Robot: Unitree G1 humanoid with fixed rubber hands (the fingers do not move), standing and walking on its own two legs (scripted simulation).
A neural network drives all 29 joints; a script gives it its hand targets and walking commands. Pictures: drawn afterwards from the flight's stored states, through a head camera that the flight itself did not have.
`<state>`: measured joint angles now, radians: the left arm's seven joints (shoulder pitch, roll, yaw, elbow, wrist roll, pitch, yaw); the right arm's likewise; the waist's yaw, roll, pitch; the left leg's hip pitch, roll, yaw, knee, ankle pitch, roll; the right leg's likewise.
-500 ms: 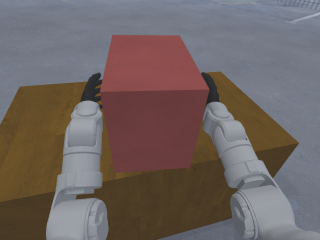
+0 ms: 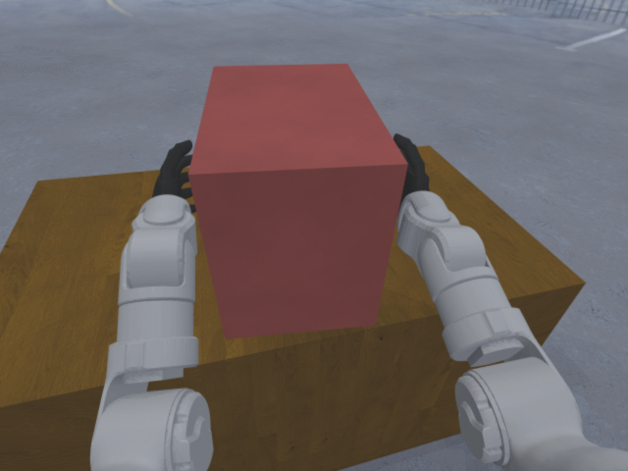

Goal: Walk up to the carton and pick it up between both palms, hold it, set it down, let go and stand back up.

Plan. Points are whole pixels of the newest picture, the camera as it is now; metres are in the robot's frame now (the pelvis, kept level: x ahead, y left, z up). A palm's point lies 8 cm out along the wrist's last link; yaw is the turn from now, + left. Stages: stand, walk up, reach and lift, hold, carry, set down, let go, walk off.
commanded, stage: hold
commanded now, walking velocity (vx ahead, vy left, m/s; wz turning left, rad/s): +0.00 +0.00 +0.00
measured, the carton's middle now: (291, 190) +0.44 +0.00 +0.19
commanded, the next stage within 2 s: none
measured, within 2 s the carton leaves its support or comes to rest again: neither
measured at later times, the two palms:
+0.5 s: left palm (158, 193) +0.36 +0.15 +0.25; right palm (415, 179) +0.36 -0.14 +0.25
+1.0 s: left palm (159, 195) +0.36 +0.15 +0.24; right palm (413, 178) +0.37 -0.13 +0.25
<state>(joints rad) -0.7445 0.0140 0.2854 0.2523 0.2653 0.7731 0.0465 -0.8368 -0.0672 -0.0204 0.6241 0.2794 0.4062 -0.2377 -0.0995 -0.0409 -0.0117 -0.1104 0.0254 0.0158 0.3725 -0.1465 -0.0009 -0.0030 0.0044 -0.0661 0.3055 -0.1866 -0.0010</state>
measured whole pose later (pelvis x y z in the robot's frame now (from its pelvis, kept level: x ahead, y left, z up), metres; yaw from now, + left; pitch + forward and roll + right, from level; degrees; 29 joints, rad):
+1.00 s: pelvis +0.00 +0.00 +0.00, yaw +0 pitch -6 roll -1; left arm -0.77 0.03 0.31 0.21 0.26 0.88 0.02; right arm -0.89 -0.08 -0.02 0.57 0.33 0.56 -0.29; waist -0.09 -0.03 -0.06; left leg -0.13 0.02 -0.01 0.38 -0.15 -0.01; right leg -0.02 0.02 -0.05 0.32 -0.19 -0.01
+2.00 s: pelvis +0.00 +0.00 +0.00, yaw +0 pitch -6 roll -1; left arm -0.78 0.02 0.32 0.22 0.27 0.89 0.01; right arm -0.89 -0.08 -0.02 0.57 0.33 0.57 -0.29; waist -0.09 -0.03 -0.07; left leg -0.12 0.02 -0.02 0.38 -0.15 -0.01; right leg -0.02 0.02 -0.03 0.32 -0.19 -0.01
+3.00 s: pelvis +0.00 +0.00 +0.00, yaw +0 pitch -6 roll -1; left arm -0.77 0.02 0.32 0.21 0.27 0.89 0.01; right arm -0.89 -0.08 -0.02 0.56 0.33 0.58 -0.30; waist -0.09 -0.03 -0.07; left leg -0.12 0.02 -0.03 0.38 -0.15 -0.01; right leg -0.02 0.03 -0.02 0.32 -0.19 -0.01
